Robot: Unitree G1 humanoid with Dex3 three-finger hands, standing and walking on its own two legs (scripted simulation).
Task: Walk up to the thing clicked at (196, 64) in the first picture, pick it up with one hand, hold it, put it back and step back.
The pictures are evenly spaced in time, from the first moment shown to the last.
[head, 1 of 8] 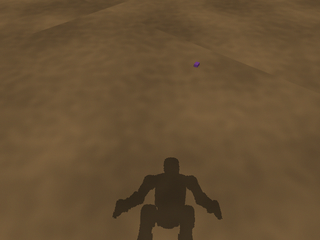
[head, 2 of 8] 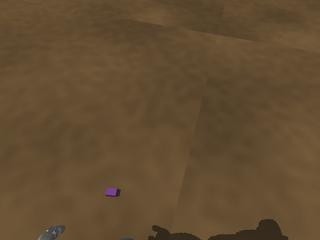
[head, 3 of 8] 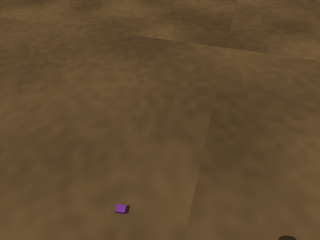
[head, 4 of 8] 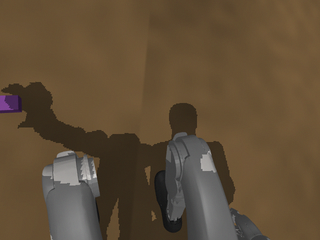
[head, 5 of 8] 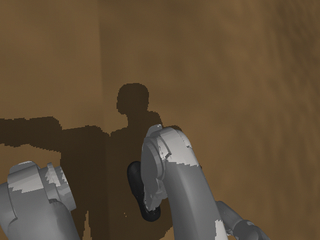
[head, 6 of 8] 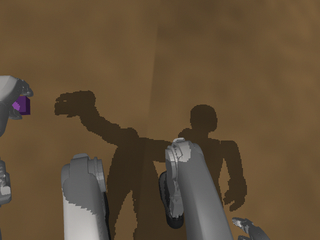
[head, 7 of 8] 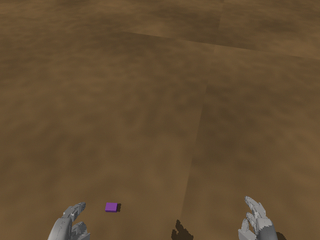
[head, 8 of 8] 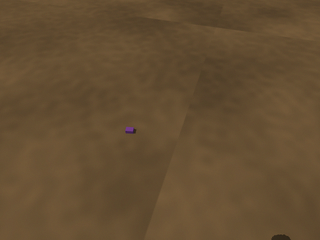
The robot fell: no
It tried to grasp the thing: yes
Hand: left
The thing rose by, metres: 0.69
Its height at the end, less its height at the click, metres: +0.00
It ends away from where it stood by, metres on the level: 0.01
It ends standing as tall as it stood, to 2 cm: yes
